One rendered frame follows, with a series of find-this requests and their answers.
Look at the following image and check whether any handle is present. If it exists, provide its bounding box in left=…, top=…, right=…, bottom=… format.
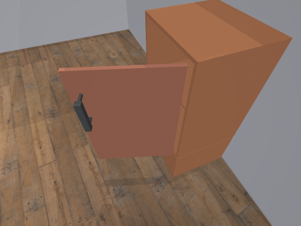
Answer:
left=73, top=94, right=92, bottom=132

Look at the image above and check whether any cupboard door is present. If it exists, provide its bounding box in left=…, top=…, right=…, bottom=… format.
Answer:
left=58, top=63, right=188, bottom=159

